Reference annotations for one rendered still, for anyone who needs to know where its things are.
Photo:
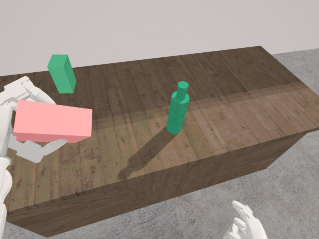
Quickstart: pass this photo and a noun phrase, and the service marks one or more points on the robot left hand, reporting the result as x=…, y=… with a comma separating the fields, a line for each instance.
x=22, y=89

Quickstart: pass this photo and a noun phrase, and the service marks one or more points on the left robot forearm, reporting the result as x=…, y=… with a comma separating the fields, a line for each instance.
x=5, y=187

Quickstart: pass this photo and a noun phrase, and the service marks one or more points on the sponge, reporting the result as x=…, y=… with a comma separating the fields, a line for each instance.
x=43, y=122

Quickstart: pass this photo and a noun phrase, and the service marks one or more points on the table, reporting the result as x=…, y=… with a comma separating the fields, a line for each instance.
x=245, y=110

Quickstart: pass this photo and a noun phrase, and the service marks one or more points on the robot right hand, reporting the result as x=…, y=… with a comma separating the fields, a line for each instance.
x=251, y=228

